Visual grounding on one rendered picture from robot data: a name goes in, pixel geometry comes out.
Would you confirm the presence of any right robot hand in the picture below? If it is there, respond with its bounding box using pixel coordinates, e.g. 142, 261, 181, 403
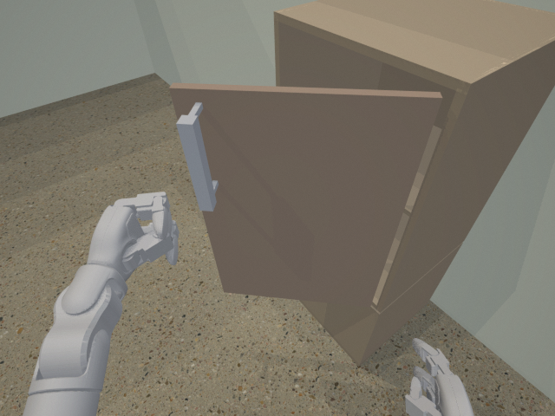
405, 338, 474, 416

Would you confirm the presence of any left robot hand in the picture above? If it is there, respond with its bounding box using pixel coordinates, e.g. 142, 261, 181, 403
87, 192, 180, 281

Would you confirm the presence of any left robot forearm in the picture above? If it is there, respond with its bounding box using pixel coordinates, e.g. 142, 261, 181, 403
23, 264, 127, 416

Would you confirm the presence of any handle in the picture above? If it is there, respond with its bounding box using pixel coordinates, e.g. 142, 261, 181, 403
176, 102, 219, 211

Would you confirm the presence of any cupboard door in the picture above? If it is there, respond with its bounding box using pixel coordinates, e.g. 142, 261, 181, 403
169, 83, 442, 307

